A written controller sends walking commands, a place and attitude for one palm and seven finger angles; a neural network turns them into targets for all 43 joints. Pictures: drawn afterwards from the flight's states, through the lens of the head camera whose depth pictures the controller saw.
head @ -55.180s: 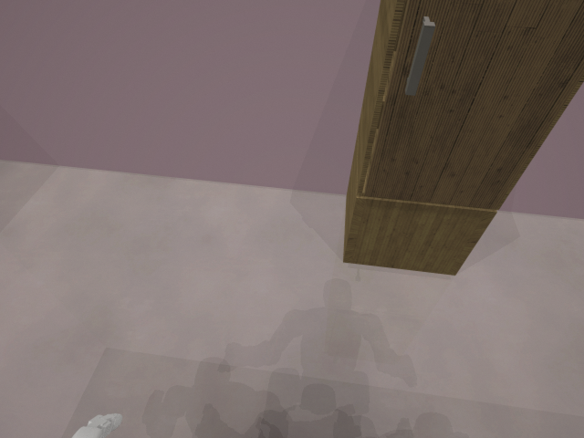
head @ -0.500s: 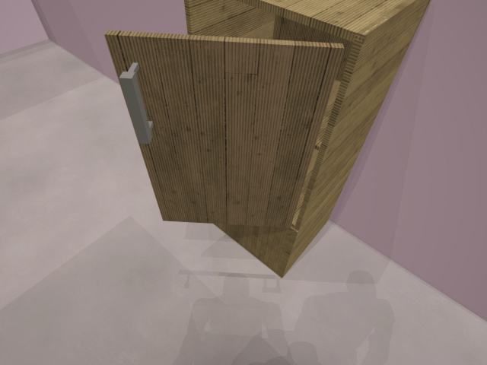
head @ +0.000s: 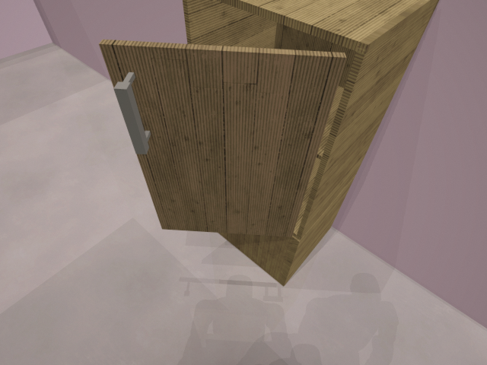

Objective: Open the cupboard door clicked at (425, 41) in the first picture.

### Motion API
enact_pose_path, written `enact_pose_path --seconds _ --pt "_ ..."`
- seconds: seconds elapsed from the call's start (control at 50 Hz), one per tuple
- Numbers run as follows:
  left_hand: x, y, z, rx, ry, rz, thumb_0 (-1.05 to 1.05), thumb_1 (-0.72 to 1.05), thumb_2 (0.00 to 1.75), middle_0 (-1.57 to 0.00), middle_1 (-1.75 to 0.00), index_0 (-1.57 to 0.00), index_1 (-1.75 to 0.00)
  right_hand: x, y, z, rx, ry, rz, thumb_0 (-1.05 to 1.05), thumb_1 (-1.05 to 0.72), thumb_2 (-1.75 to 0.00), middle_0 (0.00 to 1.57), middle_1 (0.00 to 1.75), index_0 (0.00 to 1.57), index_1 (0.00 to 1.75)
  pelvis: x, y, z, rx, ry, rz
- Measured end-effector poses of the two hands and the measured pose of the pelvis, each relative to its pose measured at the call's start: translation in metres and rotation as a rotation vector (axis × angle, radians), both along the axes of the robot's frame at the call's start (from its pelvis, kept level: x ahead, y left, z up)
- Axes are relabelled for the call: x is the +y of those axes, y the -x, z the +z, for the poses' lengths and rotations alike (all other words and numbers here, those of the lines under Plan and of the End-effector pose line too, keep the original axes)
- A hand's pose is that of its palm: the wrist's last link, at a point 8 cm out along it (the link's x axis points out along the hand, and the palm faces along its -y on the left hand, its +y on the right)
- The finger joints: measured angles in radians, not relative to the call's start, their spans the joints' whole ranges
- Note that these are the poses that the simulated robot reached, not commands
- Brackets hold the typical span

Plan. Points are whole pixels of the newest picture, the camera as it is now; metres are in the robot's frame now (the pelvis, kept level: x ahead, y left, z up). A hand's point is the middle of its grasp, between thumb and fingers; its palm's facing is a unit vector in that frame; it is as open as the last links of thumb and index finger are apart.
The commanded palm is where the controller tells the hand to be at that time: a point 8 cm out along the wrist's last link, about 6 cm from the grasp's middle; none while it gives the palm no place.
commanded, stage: come to a stop and stand still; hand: left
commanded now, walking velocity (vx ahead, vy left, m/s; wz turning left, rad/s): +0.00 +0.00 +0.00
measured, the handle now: (136, 114) +0.52 +0.25 +0.12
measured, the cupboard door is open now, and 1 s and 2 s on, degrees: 38 38 38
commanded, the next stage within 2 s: look again from close up in 0.26 s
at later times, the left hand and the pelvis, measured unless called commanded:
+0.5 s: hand out of the picture -0.01 +0.16 -0.18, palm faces -0.01 -0.98 -0.18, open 7.3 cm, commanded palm none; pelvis +0.00 +0.01 -0.01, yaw -1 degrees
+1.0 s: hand out of the picture +0.03 +0.20 -0.17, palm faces +0.04 -0.98 -0.21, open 7.3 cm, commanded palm +0.10 +0.25 -0.07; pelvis +0.00 +0.02 -0.01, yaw -1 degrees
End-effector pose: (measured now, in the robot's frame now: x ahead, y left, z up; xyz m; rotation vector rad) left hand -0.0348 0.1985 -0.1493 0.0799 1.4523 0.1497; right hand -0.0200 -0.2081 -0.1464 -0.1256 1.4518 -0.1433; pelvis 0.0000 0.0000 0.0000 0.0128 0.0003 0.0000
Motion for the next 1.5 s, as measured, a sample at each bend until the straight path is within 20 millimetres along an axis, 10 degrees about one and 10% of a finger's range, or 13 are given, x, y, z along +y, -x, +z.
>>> enact_pose_path --seconds 0.52,0.76,0.98,1.2,1.4,1.5 --pt "0.019 -0.024 0.001 -0.025 -0.046 -0.068 0.00 0.91 0.90 -0.20 -0.30 -0.20 -0.30 -0.009 -0.031 -0.009 -0.101 0.017 -0.008 0.01 -0.93 -0.89 0.20 0.29 0.20 0.30 0.009 -0.005 -0.008 0.007 0.021 -0.018" --pt "0.050 -0.060 0.005 -0.127 -0.085 -0.098 0.00 0.91 0.90 -0.20 -0.30 -0.20 -0.30 0.005 -0.023 -0.007 -0.103 0.007 0.005 0.01 -0.94 -0.89 0.20 0.29 0.20 0.30 0.021 0.000 -0.007 -0.010 0.003 -0.025" --pt "0.052 -0.051 0.003 -0.084 -0.075 -0.096 0.00 0.91 0.90 -0.20 -0.30 -0.20 -0.30 0.008 -0.018 -0.004 -0.064 0.009 0.012 0.00 -0.92 -0.89 0.20 0.29 0.20 0.30 0.023 -0.001 -0.005 0.006 0.007 -0.023" --pt "0.047 -0.218 0.170 -1.298 -0.108 -0.056 0.01 0.81 0.85 -0.20 -0.37 -0.21 -0.36 -0.027 -0.125 0.031 -0.689 0.096 0.044 0.01 -0.91 -0.89 0.20 0.29 0.20 0.30 0.013 0.020 -0.020 0.083 -0.004 0.000" --pt "0.058 -0.134 0.116 -1.294 0.006 -0.075 0.01 0.59 0.76 -0.22 -0.51 -0.23 -0.50 -0.055 -0.188 0.060 -0.930 0.158 0.177 0.01 -0.91 -0.89 0.20 0.29 0.20 0.30 -0.013 0.047 -0.055 0.148 0.012 0.015" --pt "0.069 -0.125 0.147 -1.473 -0.114 -0.032 0.01 0.47 0.71 -0.23 -0.58 -0.23 -0.57 -0.045 -0.184 0.047 -0.919 0.148 0.225 0.01 -0.91 -0.90 0.20 0.29 0.20 0.30 -0.017 0.052 -0.061 0.133 0.042 0.044"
